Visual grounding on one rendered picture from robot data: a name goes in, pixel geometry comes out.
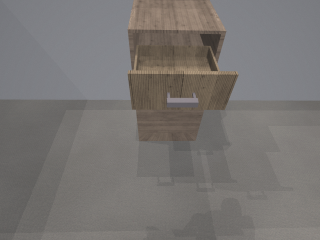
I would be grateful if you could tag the handle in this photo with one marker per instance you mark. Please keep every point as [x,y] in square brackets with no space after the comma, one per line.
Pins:
[182,102]

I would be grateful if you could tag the drawer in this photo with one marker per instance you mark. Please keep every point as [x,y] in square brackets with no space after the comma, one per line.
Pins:
[180,70]

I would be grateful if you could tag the cabinet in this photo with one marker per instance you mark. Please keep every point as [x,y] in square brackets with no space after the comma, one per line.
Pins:
[173,23]

